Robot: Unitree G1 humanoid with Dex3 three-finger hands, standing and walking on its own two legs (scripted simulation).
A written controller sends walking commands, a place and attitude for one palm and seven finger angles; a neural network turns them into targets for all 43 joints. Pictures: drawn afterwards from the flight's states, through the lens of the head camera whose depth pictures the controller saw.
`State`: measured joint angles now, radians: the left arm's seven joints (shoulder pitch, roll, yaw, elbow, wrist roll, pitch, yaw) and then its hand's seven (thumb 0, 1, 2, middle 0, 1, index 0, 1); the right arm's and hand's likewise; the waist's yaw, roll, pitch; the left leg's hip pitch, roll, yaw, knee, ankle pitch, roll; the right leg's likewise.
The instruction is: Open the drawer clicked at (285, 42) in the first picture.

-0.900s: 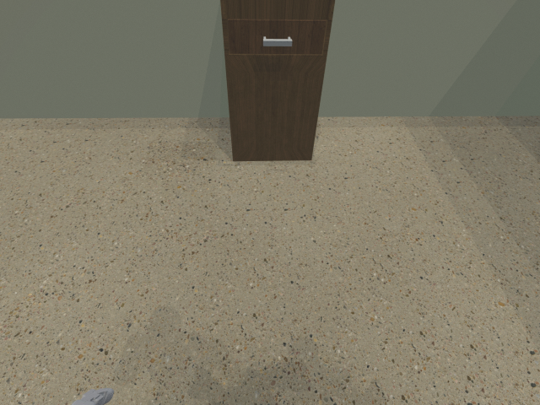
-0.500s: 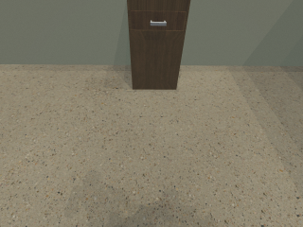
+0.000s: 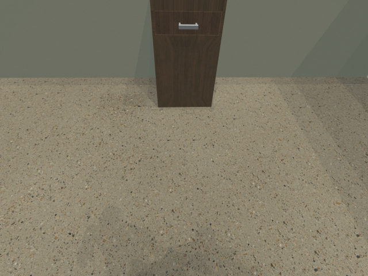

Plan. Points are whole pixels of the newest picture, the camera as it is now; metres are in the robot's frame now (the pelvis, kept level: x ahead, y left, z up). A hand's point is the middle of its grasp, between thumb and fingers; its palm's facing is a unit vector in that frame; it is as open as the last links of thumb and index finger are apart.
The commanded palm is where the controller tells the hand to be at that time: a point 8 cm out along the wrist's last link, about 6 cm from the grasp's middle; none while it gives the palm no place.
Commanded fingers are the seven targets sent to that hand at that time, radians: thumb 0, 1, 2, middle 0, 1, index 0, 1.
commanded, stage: look at it before walking up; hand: left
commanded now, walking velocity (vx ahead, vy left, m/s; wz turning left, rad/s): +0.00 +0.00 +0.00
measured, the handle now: (188, 25) +1.54 +0.05 -0.08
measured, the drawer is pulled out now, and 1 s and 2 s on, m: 0.00 0.00 0.00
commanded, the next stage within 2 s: walk to a spot facing it in 0.54 s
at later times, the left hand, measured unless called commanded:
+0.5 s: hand out of the picture +0.08 +0.25 -0.16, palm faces -0.04 -0.94 -0.33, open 7.4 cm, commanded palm none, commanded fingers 0.00 0.90 0.90 -0.20 -0.30 -0.20 -0.30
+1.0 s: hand out of the picture +0.08 +0.17 -0.18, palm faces -0.13 -0.97 -0.22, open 7.4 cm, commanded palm none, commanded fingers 0.00 0.90 0.90 -0.20 -0.30 -0.20 -0.30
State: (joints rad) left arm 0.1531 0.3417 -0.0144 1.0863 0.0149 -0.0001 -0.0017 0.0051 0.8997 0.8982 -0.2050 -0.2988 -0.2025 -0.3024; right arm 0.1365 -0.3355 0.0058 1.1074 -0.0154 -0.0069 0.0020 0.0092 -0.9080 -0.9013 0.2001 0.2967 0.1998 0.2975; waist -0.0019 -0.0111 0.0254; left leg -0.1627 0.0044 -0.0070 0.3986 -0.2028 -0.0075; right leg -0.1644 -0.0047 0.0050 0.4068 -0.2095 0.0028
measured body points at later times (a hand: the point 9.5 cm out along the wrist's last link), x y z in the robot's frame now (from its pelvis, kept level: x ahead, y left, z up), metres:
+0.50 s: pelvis +0.01 +0.00 +0.00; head +0.01 +0.00 +0.45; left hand +0.08 +0.29 -0.13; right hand +0.09 -0.30 -0.13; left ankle +0.01 +0.12 -0.74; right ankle +0.01 -0.12 -0.74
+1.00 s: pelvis +0.06 -0.03 -0.02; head +0.07 -0.05 +0.43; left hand +0.08 +0.22 -0.16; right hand +0.03 -0.28 -0.18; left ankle +0.01 +0.12 -0.74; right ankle +0.05 -0.12 -0.75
